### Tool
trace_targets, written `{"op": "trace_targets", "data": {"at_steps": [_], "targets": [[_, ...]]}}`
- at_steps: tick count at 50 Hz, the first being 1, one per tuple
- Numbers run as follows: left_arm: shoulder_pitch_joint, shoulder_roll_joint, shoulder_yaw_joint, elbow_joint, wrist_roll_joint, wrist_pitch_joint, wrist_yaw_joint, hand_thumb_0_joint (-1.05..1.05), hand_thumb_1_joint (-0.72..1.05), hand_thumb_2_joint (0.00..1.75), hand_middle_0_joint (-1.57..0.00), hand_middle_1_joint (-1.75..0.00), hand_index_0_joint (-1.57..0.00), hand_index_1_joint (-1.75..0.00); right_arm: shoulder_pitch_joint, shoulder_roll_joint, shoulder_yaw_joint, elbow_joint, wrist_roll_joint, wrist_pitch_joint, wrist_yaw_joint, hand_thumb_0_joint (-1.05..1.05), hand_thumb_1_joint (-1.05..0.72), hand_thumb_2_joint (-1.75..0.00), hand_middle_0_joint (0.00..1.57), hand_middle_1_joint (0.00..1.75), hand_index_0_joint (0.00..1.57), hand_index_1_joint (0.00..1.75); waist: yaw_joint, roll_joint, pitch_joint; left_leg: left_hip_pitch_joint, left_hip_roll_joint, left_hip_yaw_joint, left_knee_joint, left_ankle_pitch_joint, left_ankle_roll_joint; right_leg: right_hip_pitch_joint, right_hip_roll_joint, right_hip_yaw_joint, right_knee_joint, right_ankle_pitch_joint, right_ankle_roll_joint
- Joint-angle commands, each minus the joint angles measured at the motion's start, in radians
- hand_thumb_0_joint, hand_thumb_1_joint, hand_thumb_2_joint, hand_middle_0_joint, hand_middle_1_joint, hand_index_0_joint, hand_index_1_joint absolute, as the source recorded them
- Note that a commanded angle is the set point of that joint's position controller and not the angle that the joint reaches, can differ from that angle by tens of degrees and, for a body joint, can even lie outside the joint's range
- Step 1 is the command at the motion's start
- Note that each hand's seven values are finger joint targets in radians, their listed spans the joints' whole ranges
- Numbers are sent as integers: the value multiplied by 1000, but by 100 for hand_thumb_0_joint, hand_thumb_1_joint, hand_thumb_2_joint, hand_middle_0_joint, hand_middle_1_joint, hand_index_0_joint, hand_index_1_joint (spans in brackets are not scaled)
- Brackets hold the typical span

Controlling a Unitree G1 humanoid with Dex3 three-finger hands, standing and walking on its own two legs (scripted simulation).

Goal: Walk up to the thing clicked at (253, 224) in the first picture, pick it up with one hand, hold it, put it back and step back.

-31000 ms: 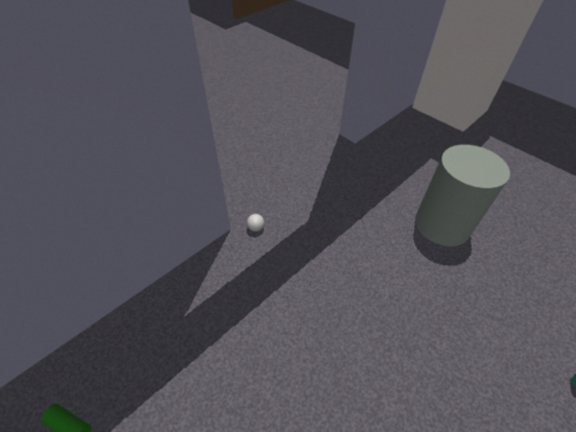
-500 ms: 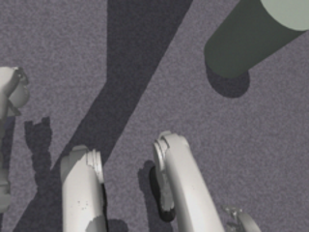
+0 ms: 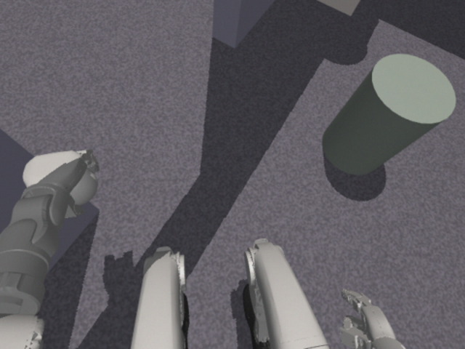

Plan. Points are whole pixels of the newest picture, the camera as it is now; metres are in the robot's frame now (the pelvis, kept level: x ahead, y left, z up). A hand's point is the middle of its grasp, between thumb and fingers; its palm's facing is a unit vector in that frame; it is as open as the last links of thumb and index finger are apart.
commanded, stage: lift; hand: left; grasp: from above
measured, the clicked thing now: (74, 185) +0.42 +0.26 -0.10
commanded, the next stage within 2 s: hold in 0.82 s
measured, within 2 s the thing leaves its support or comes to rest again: neither
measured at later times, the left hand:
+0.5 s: hand (34, 171) +0.37 +0.24 +0.08, palm faces -0.45 -0.08 -0.89, open 9.9 cm
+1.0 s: hand (11, 128) +0.39 +0.23 +0.15, palm faces -0.45 -0.09 -0.89, open 9.8 cm
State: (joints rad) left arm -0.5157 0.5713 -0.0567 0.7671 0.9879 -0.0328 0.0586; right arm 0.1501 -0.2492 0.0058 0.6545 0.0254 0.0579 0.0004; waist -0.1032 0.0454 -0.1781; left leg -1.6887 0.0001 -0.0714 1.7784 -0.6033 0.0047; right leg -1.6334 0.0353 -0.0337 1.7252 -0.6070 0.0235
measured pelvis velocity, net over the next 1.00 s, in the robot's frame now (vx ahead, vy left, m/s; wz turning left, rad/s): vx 0.08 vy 0.00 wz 0.02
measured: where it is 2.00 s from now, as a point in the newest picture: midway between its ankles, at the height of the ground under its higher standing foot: (219, 338)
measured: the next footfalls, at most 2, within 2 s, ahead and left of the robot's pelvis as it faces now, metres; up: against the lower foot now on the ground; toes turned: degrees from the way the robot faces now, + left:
none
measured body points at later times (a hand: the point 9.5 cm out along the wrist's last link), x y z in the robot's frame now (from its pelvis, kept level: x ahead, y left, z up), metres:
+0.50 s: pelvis +0.04 +0.00 +0.16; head +0.11 +0.01 +0.60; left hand +0.39 +0.24 +0.13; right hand +0.13 -0.27 +0.04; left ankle +0.08 +0.11 -0.49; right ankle +0.09 -0.13 -0.49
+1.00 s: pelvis +0.08 +0.00 +0.22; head +0.13 -0.01 +0.67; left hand +0.41 +0.23 +0.20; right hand +0.17 -0.26 +0.09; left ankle +0.08 +0.11 -0.49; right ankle +0.09 -0.13 -0.49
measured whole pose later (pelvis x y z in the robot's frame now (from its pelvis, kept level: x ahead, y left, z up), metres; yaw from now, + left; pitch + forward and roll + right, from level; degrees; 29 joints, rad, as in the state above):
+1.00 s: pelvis +0.08 +0.00 +0.22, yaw +1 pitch +10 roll -1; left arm -0.33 0.38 -0.19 0.83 0.98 0.03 0.12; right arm 0.26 -0.25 -0.04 0.74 0.05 0.01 -0.04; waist -0.05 0.04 -0.09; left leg -0.57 0.01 0.00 0.77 -0.37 0.01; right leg -0.55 0.02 0.04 0.75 -0.36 0.01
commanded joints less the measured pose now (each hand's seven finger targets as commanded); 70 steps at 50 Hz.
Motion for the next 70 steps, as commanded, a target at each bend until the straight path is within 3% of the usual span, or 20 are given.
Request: {"op": "trace_targets", "data": {"at_steps": [1,3,5,8,12,18,25,27,29,31,34,37,39,52,55,56,60,62,66,70], "targets": [[-241,219,66,-227,-14,19,39,0,53,79,-84,-89,-89,-85,107,-171,-70,-55,5,-28,-29,0,-91,-90,20,30,20,30,-2,127,-514,571,5,10,-401,93,21,391,21,-22,-343,140,-48],[-223,226,77,-237,-8,19,46,0,52,77,-83,-89,-87,-84,104,-172,-71,-47,8,-36,-38,0,-90,-90,20,30,20,30,10,132,-498,635,9,-2,-462,90,15,440,22,-19,-383,135,-48],[-208,181,42,-209,-9,21,52,0,52,76,-83,-89,-88,-84,103,-153,-66,-44,11,-44,-44,0,-91,-90,20,30,20,30,-6,76,-431,648,5,13,-495,88,19,498,24,-7,-458,127,-47],[-218,171,35,-191,-11,17,65,0,52,79,-83,-91,-88,-86,106,-146,-65,-29,12,-63,-55,0,-91,-90,20,30,20,30,-6,67,-389,689,-1,33,-549,108,20,578,22,17,-548,127,-45],[-163,118,1,-135,-8,15,78,0,53,78,-83,-92,-88,-86,108,-140,-67,-23,16,-84,-61,0,-91,-90,20,30,20,30,1,34,-331,753,-6,40,-631,126,18,674,23,39,-652,124,-46],[-167,90,-18,-85,5,16,108,0,57,77,-87,-90,-92,-84,113,-142,-71,-19,18,-101,-63,0,-91,-90,20,30,20,30,20,32,-261,888,0,23,-786,115,9,762,25,34,-757,134,-46],[-177,48,-43,-63,11,34,138,0,57,78,-86,-92,-91,-86,142,-137,-79,-2,15,-109,-61,0,-90,-90,20,30,20,30,30,42,-268,1046,2,40,-884,284,1,903,23,37,-852,290,-47],[-156,65,-26,-52,14,45,145,0,58,79,-86,-92,-92,-86,150,-142,-83,4,15,-104,-62,0,-90,-90,20,30,20,30,39,18,-269,1076,-1,51,-896,346,4,949,21,42,-880,347,-44],[-186,32,-51,-69,6,53,144,0,58,79,-86,-91,-91,-86,148,-137,-82,9,13,-104,-59,0,-90,-90,20,30,20,30,33,34,-262,1114,-2,48,-925,374,1,973,19,43,-899,374,-44],[-149,54,-31,-54,3,61,144,0,57,78,-87,-89,-92,-84,145,-142,-88,4,14,-100,-59,0,-90,-90,20,30,20,30,50,11,-255,1143,-2,52,-951,401,2,1020,18,41,-931,396,-41],[-131,22,-52,-50,-4,65,132,0,58,80,-89,-88,-93,-83,141,-138,-88,1,15,-98,-56,0,-90,-90,20,30,20,30,44,6,-225,1173,-6,56,-988,422,1,1054,15,46,-966,419,-39],[-138,42,-42,-90,-10,63,124,0,58,78,-88,-87,-93,-83,139,-141,-92,-5,17,-94,-56,0,-90,-90,20,30,20,30,52,1,-232,1221,-9,61,-1023,446,1,1110,13,49,-1005,441,-36],[-123,8,-62,-76,-13,65,118,0,60,81,-90,-87,-94,-83,136,-136,-91,-3,17,-92,-56,0,-90,-90,20,30,20,30,45,5,-213,1250,-7,58,-1041,470,-1,1114,13,50,-1023,457,-37],[-126,24,-67,-131,9,54,78,0,61,79,-87,-91,-93,-85,115,-145,-102,-10,25,-76,-50,0,-90,-90,20,30,20,30,62,5,-208,1377,-12,75,-1116,630,0,1237,14,57,-1094,598,-32],[-123,36,-57,-159,5,51,68,0,62,79,-89,-90,-95,-84,103,-147,-101,-21,26,-71,-50,0,-90,-90,20,30,20,30,68,-14,-182,1376,-17,78,-1136,601,1,1263,8,63,-1123,587,-29],[-75,14,-66,-113,7,58,64,0,61,80,-89,-89,-94,-83,97,-144,-100,-24,26,-70,-48,0,-90,-90,20,30,20,30,67,-30,-165,1373,-16,76,-1144,603,2,1266,9,62,-1122,587,-30],[-91,9,-83,-153,6,57,36,0,62,79,-89,-89,-95,-83,83,-147,-100,-37,28,-66,-48,0,-90,-90,20,30,20,30,66,-28,-152,1395,-10,77,-1162,623,4,1273,13,58,-1134,594,-31],[-96,41,-60,-182,5,55,31,0,61,79,-87,-89,-93,-83,73,-150,-101,-46,30,-61,-49,0,-90,-90,20,30,20,30,78,-22,-173,1418,-15,82,-1174,627,4,1302,10,61,-1146,604,-31],[-75,20,-75,-177,3,56,17,0,60,78,-88,-89,-94,-83,55,-149,-94,-61,33,-56,-51,0,-90,-90,20,30,20,30,75,-29,-117,1419,-12,79,-1207,582,4,1289,11,61,-1172,553,-33],[-104,33,-73,-244,-1,51,4,0,62,78,-87,-92,-94,-85,36,-144,-88,-72,34,-56,-52,0,-90,-90,20,30,20,30,86,-16,-123,1434,-14,82,-1228,545,6,1311,8,69,-1195,523,-33]]}}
